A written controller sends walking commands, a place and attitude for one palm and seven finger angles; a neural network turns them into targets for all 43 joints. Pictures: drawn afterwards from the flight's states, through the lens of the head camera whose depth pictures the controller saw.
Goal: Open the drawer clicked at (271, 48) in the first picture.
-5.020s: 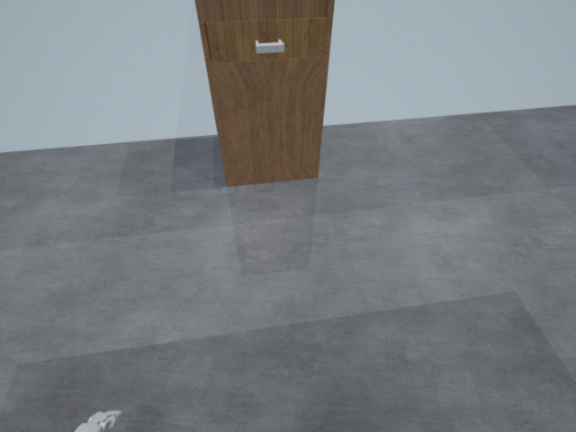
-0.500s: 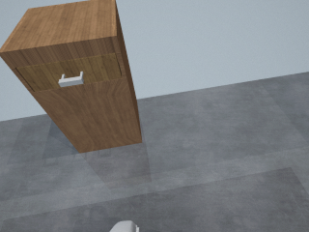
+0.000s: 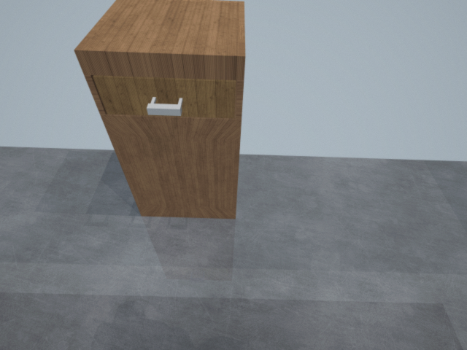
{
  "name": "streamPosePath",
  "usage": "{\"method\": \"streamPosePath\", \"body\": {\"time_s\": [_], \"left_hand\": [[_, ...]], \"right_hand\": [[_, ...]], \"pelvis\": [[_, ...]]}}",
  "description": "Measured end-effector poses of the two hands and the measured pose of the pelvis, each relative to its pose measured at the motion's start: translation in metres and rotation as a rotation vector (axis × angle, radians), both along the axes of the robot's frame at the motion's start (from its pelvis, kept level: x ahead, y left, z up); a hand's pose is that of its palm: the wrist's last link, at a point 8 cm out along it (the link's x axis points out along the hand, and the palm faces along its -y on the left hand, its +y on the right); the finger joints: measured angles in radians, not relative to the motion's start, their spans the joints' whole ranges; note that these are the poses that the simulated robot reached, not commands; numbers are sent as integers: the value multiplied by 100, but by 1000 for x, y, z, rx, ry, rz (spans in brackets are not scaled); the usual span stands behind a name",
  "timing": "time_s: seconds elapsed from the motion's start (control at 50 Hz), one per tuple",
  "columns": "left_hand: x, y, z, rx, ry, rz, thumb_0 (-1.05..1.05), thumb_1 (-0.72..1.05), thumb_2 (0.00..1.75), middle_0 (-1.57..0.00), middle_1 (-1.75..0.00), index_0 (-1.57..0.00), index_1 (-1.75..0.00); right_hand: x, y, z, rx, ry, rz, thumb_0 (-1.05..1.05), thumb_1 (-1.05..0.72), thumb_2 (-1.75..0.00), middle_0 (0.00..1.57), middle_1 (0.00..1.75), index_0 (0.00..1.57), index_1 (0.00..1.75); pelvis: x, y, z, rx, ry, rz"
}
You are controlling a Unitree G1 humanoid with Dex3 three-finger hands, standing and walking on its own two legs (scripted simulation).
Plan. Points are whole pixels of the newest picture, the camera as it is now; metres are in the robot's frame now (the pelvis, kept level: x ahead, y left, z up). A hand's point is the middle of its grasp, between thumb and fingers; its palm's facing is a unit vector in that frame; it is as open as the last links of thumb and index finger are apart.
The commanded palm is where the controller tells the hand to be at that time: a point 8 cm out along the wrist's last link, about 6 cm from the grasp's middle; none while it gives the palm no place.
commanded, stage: take the last steps up to it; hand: left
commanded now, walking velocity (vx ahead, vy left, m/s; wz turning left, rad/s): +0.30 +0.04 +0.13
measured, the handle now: (166, 105) +0.79 +0.27 -0.06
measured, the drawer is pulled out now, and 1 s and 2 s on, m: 0.00 0.00 0.00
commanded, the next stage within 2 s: come to a stop and stand still in 0.82 s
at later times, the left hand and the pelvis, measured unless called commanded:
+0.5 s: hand out of the picture -0.02 +0.14 -0.16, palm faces +0.20 -0.97 -0.17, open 7.4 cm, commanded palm none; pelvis +0.10 +0.00 +0.00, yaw +6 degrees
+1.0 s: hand (138, 254) +0.34 +0.25 -0.16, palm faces +0.08 -0.97 -0.21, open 7.4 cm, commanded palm none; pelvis +0.26 +0.07 +0.00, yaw +3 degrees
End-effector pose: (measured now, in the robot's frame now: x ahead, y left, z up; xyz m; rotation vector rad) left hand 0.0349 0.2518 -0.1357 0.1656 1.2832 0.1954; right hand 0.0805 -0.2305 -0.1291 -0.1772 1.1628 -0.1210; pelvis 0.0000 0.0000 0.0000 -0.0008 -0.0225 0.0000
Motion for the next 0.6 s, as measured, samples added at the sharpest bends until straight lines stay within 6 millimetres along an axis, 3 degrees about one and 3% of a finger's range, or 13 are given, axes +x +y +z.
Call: {"method": "streamPosePath", "body": {"time_s": [0.14, 0.2, 0.28, 0.36, 0.44, 0.52, 0.6], "left_hand": [[27, -34, 5, 16, -97, -32, 0, 90, 90, -20, -29, -20, -30], [17, -46, 11, 12, -99, 19, 0, 90, 90, -20, -29, -20, -30], [-11, -55, 15, 3, 8, 67, 0, 92, 90, -20, -29, -20, -30], [-37, -64, 14, -32, 128, 113, 0, 91, 90, -20, -29, -20, -30], [-56, -70, 11, -74, 226, 172, 0, 91, 90, -20, -29, -20, -30], [-62, -66, 5, -115, 317, 224, 0, 90, 90, -20, -29, -20, -30], [-50, -45, -12, -152, 393, 247, 0, 90, 90, -20, -29, -20, -30]], "right_hand": [[-58, -24, -35, 45, 161, -66, 0, -91, -90, 20, 30, 20, 30], [-67, -31, -34, 55, 242, -49, 1, -91, -90, 20, 30, 20, 30], [-54, -36, -24, 58, 256, -55, 1, -91, -90, 20, 30, 19, 30], [-28, -31, -19, 52, 256, -42, 1, -91, -90, 20, 30, 19, 30], [14, -16, -19, 47, 251, 3, 1, -91, -90, 20, 30, 19, 30], [79, 12, -20, 43, 197, 66, 1, -91, -90, 20, 30, 19, 30], [153, 47, -26, 23, 75, 116, 1, -91, -90, 20, 30, 19, 30]], "pelvis": [[12, -21, -11, 17, -6, 30], [23, -26, -6, 20, -10, 49], [41, -27, 4, 31, -7, 51], [61, -23, 7, 26, -2, 72], [83, -10, 5, 16, 6, 90], [111, 10, -2, 2, 16, 100], [144, 38, -19, -13, 21, 94]]}}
